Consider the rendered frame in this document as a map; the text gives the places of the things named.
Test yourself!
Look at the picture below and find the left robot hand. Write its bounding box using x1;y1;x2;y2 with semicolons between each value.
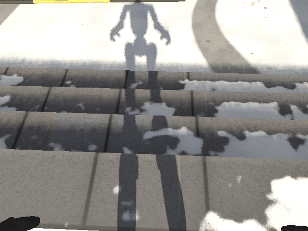
0;216;40;231

